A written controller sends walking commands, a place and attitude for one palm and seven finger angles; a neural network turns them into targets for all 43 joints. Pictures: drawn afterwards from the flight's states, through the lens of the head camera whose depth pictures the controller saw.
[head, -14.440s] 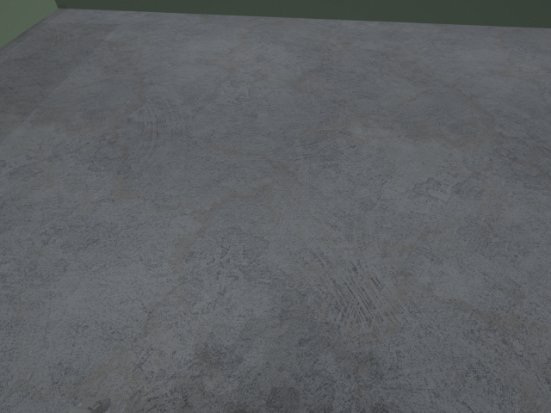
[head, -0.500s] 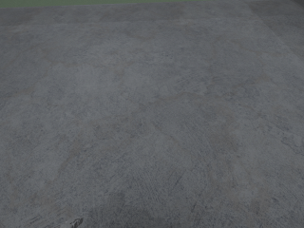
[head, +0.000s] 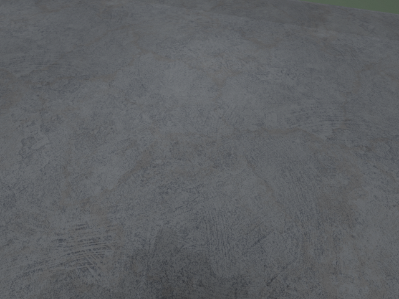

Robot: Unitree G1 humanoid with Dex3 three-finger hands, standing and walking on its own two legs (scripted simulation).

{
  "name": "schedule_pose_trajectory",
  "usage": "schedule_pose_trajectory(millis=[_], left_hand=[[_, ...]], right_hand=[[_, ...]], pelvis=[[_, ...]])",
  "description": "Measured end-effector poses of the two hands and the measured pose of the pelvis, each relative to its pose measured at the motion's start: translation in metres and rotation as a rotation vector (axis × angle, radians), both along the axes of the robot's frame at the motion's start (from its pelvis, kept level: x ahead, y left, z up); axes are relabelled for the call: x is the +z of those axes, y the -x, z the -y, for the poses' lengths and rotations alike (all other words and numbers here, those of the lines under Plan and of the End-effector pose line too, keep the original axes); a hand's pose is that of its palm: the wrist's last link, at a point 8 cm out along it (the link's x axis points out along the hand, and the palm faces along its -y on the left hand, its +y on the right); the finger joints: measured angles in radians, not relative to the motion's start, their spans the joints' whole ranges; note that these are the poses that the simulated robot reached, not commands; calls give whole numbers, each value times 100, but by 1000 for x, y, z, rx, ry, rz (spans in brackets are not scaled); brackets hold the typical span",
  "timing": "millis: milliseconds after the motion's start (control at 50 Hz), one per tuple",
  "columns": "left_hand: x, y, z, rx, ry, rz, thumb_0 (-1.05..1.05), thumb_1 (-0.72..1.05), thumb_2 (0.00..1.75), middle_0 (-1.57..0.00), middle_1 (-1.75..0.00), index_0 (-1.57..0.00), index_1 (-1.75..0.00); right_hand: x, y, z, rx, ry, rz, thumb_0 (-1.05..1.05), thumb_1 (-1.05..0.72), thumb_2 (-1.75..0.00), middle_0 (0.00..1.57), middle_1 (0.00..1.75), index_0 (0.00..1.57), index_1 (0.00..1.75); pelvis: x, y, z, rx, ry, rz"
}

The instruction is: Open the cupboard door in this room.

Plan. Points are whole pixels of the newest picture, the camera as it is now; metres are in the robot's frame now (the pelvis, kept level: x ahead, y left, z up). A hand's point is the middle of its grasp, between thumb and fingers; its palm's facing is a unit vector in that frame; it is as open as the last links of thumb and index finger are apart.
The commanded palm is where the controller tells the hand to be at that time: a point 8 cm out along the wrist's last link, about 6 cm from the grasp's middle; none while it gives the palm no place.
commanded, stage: turn or walk to find it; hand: left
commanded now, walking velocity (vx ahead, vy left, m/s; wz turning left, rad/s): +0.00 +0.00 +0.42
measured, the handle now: out of the picture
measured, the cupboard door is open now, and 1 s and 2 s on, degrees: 0 0 0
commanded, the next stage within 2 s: none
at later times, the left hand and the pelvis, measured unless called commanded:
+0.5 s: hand out of the picture +0.07 +0.20 -0.14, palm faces +0.19 -0.94 -0.28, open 7.4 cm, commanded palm none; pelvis -0.01 -0.02 +0.00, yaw +11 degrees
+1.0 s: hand out of the picture -0.11 +0.21 -0.18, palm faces +0.45 -0.86 -0.24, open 7.4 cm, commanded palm none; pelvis -0.04 +0.01 +0.00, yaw +25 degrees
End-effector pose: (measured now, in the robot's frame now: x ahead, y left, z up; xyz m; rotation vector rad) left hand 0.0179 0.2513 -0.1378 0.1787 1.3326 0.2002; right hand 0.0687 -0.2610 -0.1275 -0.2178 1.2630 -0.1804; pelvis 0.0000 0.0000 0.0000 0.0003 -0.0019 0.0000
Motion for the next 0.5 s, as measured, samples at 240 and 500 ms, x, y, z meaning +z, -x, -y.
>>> schedule_pose_trajectory(millis=[240, 500], left_hand=[[11, -2, -33, 86, -3, 52, 1, 91, 90, -20, -30, -20, -30], [30, -33, 12, 91, -62, 213, 0, 90, 90, -20, -30, -20, -30]], right_hand=[[21, -38, -49, 125, -13, 90, 0, -91, -90, 20, 30, 20, 30], [-18, -13, -8, 127, -76, -21, 1, -91, -90, 20, 30, 20, 30]], pelvis=[[14, 4, -19, 86, 16, 7], [3, 7, 19, 200, -12, 2]])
